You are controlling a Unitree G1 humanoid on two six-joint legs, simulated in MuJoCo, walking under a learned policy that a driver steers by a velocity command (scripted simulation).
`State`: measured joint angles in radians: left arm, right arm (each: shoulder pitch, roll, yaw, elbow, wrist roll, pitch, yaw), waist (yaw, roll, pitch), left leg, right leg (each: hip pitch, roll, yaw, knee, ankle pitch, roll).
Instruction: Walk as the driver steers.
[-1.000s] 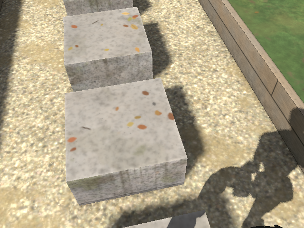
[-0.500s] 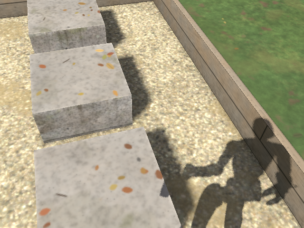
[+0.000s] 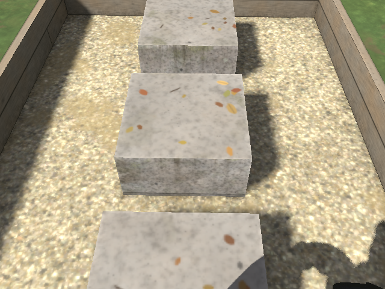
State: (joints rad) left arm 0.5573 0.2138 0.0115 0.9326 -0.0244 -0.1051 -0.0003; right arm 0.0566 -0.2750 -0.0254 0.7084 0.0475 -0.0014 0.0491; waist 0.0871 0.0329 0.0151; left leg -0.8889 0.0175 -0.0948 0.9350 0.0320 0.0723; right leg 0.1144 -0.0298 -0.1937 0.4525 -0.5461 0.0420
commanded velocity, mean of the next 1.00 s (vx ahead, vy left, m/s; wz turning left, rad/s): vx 0.20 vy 0.00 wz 0.27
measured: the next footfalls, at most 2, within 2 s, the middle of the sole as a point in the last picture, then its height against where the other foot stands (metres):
left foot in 0.14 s outside the picture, level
right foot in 0.72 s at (199, 271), level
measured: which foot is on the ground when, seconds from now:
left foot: up 0.00-0.12, down 0.14-0.74, up 0.76-0.98, down 1.00-1.00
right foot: down 0.00-0.14, up 0.16-0.70, down 0.72-1.00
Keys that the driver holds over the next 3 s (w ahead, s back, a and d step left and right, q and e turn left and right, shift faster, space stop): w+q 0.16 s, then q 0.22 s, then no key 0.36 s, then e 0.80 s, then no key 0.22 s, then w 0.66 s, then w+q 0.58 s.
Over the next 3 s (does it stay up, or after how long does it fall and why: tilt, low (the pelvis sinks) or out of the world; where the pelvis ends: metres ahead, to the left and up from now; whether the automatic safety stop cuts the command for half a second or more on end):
stays up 0.98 0.08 -0.02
